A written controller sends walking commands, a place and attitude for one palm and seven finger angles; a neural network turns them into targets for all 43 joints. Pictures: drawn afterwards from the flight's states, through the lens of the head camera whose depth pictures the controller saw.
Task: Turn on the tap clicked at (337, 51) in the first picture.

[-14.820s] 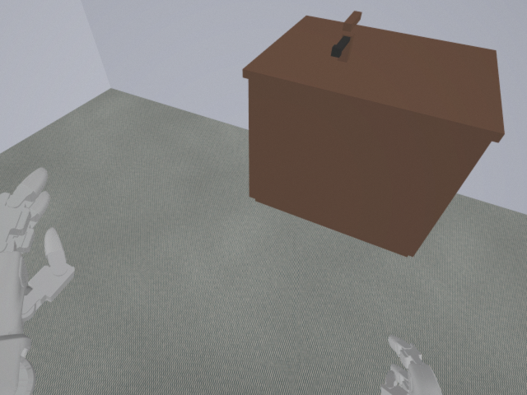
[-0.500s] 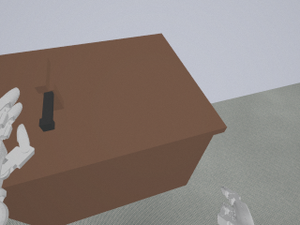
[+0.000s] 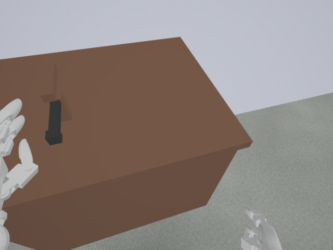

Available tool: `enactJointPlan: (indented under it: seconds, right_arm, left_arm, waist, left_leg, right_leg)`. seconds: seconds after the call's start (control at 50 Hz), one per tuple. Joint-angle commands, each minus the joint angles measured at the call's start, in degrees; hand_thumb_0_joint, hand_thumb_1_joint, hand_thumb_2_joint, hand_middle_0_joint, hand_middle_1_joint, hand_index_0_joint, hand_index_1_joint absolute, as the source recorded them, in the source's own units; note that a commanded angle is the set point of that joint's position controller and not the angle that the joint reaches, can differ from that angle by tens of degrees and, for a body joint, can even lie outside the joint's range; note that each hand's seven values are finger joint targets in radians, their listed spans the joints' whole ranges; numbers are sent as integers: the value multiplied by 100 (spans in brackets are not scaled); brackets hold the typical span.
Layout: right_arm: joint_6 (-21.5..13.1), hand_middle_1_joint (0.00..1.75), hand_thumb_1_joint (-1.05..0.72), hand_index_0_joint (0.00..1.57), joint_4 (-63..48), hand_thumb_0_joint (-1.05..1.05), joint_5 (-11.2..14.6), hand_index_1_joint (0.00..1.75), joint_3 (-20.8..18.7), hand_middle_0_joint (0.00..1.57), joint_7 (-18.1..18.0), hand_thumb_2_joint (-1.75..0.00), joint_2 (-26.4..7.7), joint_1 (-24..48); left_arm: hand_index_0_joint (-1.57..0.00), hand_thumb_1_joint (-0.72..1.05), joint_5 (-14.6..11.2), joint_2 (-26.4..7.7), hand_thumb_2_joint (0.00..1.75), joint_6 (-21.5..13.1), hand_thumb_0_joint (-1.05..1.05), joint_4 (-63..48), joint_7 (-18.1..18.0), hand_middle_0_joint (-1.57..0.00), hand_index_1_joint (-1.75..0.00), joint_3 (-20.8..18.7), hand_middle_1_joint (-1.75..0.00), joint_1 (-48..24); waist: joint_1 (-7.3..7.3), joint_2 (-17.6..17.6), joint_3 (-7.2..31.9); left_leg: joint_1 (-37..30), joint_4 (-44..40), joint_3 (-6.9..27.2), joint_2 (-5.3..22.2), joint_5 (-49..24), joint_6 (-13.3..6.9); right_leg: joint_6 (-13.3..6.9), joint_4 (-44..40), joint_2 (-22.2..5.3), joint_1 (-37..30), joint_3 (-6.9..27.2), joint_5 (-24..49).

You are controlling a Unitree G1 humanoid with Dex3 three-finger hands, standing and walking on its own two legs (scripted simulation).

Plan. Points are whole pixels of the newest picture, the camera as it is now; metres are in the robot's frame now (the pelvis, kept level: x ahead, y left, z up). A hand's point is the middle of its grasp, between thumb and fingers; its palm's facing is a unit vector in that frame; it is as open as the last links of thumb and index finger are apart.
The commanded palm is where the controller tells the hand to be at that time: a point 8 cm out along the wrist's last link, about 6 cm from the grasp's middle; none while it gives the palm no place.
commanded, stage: shuffle to correct the standing spot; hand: left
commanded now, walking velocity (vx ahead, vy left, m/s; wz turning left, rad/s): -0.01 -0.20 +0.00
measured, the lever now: (54, 136) +0.35 +0.30 +0.07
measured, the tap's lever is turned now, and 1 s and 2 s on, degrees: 0 0 0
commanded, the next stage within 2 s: come to a stop and stand still in 0.58 s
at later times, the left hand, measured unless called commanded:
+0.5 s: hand (31, 167) +0.22 +0.25 +0.16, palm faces +0.34 -0.86 -0.39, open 7.4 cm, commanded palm +0.16 +0.28 +0.18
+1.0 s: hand (42, 174) +0.21 +0.23 +0.16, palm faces +0.23 -0.87 -0.43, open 7.4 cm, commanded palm +0.15 +0.29 +0.18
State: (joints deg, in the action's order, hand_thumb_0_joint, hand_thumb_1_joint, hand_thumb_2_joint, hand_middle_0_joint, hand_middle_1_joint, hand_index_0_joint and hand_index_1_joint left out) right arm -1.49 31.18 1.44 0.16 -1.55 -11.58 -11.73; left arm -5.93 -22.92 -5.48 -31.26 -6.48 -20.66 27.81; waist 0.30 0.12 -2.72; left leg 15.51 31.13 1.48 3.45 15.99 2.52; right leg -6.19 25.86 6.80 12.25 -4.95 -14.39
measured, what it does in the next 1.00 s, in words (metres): stands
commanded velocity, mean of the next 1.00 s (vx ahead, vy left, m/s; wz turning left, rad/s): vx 0.00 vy -0.13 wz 0.00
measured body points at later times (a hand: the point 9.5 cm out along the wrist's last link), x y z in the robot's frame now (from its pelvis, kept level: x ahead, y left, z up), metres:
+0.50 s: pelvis +0.00 +0.00 +0.00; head +0.03 +0.01 +0.45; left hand +0.19 +0.29 +0.18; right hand +0.17 -0.23 -0.08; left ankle +0.00 +0.15 -0.73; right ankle +0.00 -0.04 -0.73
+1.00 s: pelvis -0.02 +0.01 -0.01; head +0.02 +0.01 +0.44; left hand +0.19 +0.27 +0.18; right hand +0.14 -0.24 -0.09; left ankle -0.01 +0.14 -0.71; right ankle +0.00 -0.04 -0.73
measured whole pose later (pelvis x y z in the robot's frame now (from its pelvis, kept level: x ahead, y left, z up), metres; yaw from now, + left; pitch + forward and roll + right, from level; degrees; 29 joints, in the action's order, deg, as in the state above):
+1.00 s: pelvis -0.02 +0.01 -0.01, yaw -3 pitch -1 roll +0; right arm -8.6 31.9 1.8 -1.7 0.8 -13.0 -11.7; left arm -3.7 -21.3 -13.8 -28.6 -3.5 -20.2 26.4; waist 0.6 0.1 -6.6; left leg 21.7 48.3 0.4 0.4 20.4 0.3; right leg -6.3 32.4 5.2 15.9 -3.3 -15.4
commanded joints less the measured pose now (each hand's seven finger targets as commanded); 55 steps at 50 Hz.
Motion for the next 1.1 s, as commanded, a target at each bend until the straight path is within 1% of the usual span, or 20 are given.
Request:
enactJointPlan:
  seconds: [0.0, 0.16, 0.24, 0.5, 0.62, 0.68, 0.7, 0.72, 0.74, 0.76, 0.78, 0.8, 0.82, 0.86, 0.88, 0.9, 0.92, 0.96, 1.0, 1.08]
  right_arm:
    - [-282, 30, -90, 20, -912, 0, -25, 30, -313, 20, -50, -90, -706, 450]
    - [-291, 30, -90, 20, -868, 0, 33, 30, -288, 20, -56, -90, -661, 476]
    - [-291, 30, -90, 20, -858, 0, -4, 30, -282, 20, -64, -90, -668, 450]
    - [-308, 30, -90, 20, -910, 0, -29, 30, -294, 20, -48, -90, -709, 454]
    - [-292, 30, -90, 20, -867, 0, -10, 30, -302, 20, -53, -90, -677, 376]
    - [-294, 30, -90, 20, -824, 0, 7, 30, -267, 20, -56, -90, -649, 434]
    - [-892, 30, -90, 20, -104, 0, -144, 30, -602, 20, -168, -90, -803, -939]
    - [-952, 30, -90, 20, -410, 0, -116, 30, -481, 20, -180, -90, -539, -33]
    - [-1047, 30, -90, 20, -645, 0, -24, 30, -588, 20, -101, -90, -861, -81]
    - [-1016, 30, -90, 20, -656, 0, 44, 30, -523, 20, 70, -90, -813, 32]
    - [-966, 30, -90, 20, -804, 0, -17, 30, -561, 20, 171, -90, -908, 21]
    - [-960, 30, -90, 20, -903, 0, -29, 30, -530, 20, 276, -90, -783, 195]
    - [-962, 30, -90, 20, -985, 0, 1, 30, -490, 20, 342, -90, -733, 246]
    - [-1006, 30, -90, 20, -1018, 0, 129, 30, -390, 20, 404, -90, -619, 314]
    - [-988, 30, -90, 20, -1016, 0, 84, 30, -377, 20, 369, -90, -611, 221]
    - [-1013, 30, -90, 20, -1012, 0, 81, 30, -364, 20, 312, -90, -621, 274]
    - [-1036, 30, -90, 20, -905, 0, 39, 30, -361, 20, 233, -90, -649, 220]
    - [-1020, 30, -90, 20, -749, 0, 19, 30, -294, 20, 108, -90, -604, 400]
    - [-1028, 30, -90, 20, -643, 0, -44, 30, -231, 20, 14, -90, -496, 369]
    - [-1125, 30, -90, 20, -489, 0, -88, 30, -199, 20, -46, -90, -545, 367]
  left_arm:
    - [-20, 90, -33, -999, 90, -367, 0, -1166, -82, -20, -30, -717, -30, -127]
    - [-20, 90, -98, -1050, 90, -343, 0, -1197, -110, -20, -30, -712, -30, -155]
    - [-20, 90, -69, -993, 90, -349, 0, -1094, -132, -20, -30, -682, -30, -267]
    - [-20, 90, -39, -1013, 90, -375, 0, -1186, -92, -20, -30, -718, -30, -133]
    - [-20, 90, -90, -956, 90, -337, 0, -1023, -95, -20, -30, -715, -30, -23]
    - [-20, 90, -98, -930, 90, -343, 0, -1093, -144, -20, -30, -652, -30, -162]
    - [-20, 90, 765, -5160, 90, -954, 0, -1749, 48, -20, -30, -3859, -30, -5691]
    - [-20, 90, 322, -2114, 90, -822, 0, 967, 380, -20, -30, -1738, -30, -3183]
    - [-20, 90, 215, -1474, 90, -793, 0, 1414, 476, -20, -30, -1249, -30, -1759]
    - [-20, 90, 55, -450, 90, -863, 0, 901, 529, -20, -30, -324, -30, -1250]
    - [-20, 90, 139, -771, 90, -921, 0, 100, 453, -20, -30, -490, -30, -1263]
    - [-20, 90, 153, -664, 90, -961, 0, -434, 428, -20, -30, -335, -30, -1248]
    - [-20, 90, 203, -679, 90, -976, 0, -609, 390, -20, -30, -394, -30, -987]
    - [-20, 90, 225, -1035, 90, -960, 0, -712, 190, -20, -30, -835, -30, -185]
    - [-20, 90, 195, -1155, 90, -1002, 0, -889, 122, -20, -30, -972, -30, -192]
    - [-20, 90, 87, -1236, 90, -1092, 0, -952, 64, -20, -30, -1145, -30, -280]
    - [-20, 90, 35, -1269, 90, -1211, 0, -784, 9, -20, -30, -1323, -30, -232]
    - [-20, 90, 85, -1610, 90, -1339, 0, -908, -148, -20, -30, -1689, -30, -380]
    - [-20, 90, 93, -1169, 90, -1356, 0, -648, -197, -20, -30, -1348, -30, -560]
    - [-20, 90, 179, -663, 90, -1246, 0, -176, -158, -20, -30, -743, -30, -854]
  waist:
    - [-5, -476, 971]
    - [50, -182, 844]
    - [35, -98, 718]
    - [-4, -577, 938]
    - [40, -13, 967]
    - [67, 16, 943]
    - [2, 1323, -181]
    - [-120, 849, 732]
    - [-311, -212, 728]
    - [-169, -1506, 1106]
    - [-216, -1973, 1373]
    - [-297, -1837, 1238]
    - [-359, -1255, 1106]
    - [-361, 140, 1095]
    - [-290, 1098, 1069]
    - [-294, 1594, 998]
    - [-272, 1423, 1077]
    - [-241, 516, 1112]
    - [-188, 126, 1056]
    - [-204, 294, 860]
  left_leg:
    - [-258, -252, 478, 633, -1348, -529]
    - [-323, 33, 255, 318, -541, -441]
    - [-168, -47, 307, 344, -294, -473]
    - [-124, -356, 604, 674, -1347, -521]
    - [-166, 114, 236, 357, -652, -442]
    - [-268, 304, 97, 170, -486, -416]
    - [-102, -122, -1218, -294, -405, -181]
    - [-247, -577, -750, -410, -1029, -410]
    - [-665, -360, -604, -57, -1380, -403]
    - [-958, -451, -362, 401, -1854, -685]
    - [-634, -371, 140, 840, -2286, -944]
    - [-286, -350, 394, 1042, -2381, -1064]
    - [149, -264, 277, 926, -2013, -967]
    - [620, 513, -285, 181, -836, -563]
    - [819, 1123, -406, -318, -131, -393]
    - [1114, 1888, -422, -520, 679, -318]
    - [1089, 2363, -144, -507, 664, -274]
    - [1156, 2352, 69, -350, 589, -224]
    - [936, 1683, 2, -332, 602, -266]
    - [-489, -464, -210, -423, -331, -435]
  right_leg:
    - [557, -360, -1055, -380, 828, 1496]
    - [296, -617, -1344, 51, 1176, 1031]
    - [364, -684, -1299, 114, 1144, 646]
    - [493, -328, -1023, -407, 740, 1310]
    - [364, -564, -1294, -155, 1068, 1228]
    - [262, -718, -1513, -23, 1293, 1135]
    - [1615, -1391, -690, 697, 802, 2749]
    - [1263, -472, -998, 22, 808, 3038]
    - [1369, -112, -996, -8, 1277, 3458]
    - [1270, 1012, -1018, -96, 898, 3256]
    - [1180, 1797, -978, -190, 809, 2215]
    - [1067, 1892, -929, -194, 817, 843]
    - [1005, 1316, -916, -510, 779, 337]
    - [846, 184, -1078, -1046, 957, 1393]
    - [671, -324, -1445, -1013, 1432, 2033]
    - [635, -711, -1942, -994, 2128, 2690]
    - [723, -873, -2095, -824, 2250, 2732]
    - [347, -745, -2192, -804, 2275, 2599]
    - [2, -662, -2110, -743, 1945, 2450]
    - [407, -857, -1598, -49, 1393, 562]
